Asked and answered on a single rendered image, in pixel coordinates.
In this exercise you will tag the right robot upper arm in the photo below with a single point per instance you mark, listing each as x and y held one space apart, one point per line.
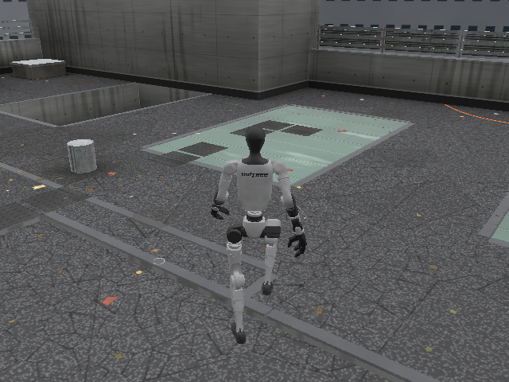
283 180

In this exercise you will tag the right robot hand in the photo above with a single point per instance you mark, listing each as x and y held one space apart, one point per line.
301 245

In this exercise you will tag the left robot foot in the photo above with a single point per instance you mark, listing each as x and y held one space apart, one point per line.
240 337

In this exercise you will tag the left robot upper arm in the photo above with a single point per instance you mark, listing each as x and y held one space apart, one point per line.
229 168

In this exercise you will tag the left robot forearm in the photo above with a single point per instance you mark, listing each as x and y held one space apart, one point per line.
216 205

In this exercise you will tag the left robot hand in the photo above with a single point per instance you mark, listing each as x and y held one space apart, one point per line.
216 215

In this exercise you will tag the right robot forearm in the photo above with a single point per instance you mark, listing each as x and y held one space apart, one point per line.
294 217

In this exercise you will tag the right robot shin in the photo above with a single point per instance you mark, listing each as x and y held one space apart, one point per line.
270 260

